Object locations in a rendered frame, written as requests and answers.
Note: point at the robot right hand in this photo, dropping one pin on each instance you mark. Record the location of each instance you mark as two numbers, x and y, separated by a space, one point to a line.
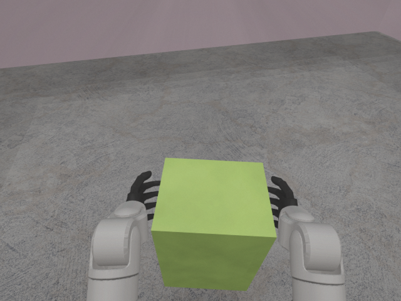
285 195

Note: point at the robot left hand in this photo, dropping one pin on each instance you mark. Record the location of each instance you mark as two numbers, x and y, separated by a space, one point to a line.
137 191

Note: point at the robot right forearm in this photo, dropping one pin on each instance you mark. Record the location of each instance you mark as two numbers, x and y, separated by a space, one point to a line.
316 261

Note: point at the carton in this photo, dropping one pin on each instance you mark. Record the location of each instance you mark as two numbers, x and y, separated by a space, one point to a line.
213 224

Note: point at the robot left forearm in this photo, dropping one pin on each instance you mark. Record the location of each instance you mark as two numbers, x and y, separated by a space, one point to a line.
115 254

